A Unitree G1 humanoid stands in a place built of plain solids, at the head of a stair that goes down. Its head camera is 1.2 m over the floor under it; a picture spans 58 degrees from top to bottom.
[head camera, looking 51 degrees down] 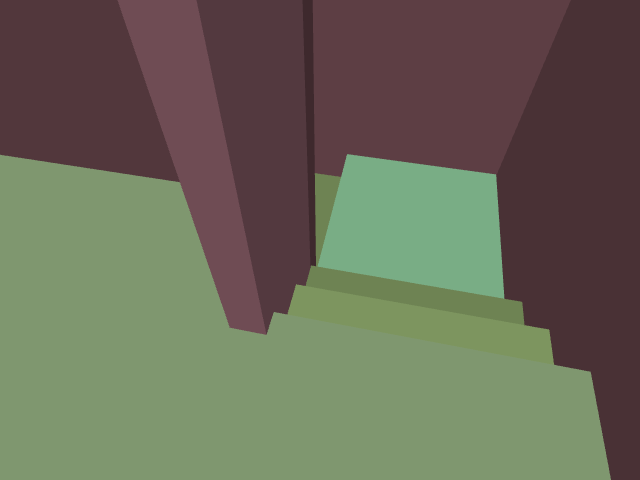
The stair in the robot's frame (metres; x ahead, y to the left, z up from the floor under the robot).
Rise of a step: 0.21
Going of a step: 0.25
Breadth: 0.94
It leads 11 degrees to the right of straight ahead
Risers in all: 3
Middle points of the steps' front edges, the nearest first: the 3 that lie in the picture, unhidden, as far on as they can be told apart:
0.58 -0.32 0.00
0.82 -0.36 -0.21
1.06 -0.42 -0.41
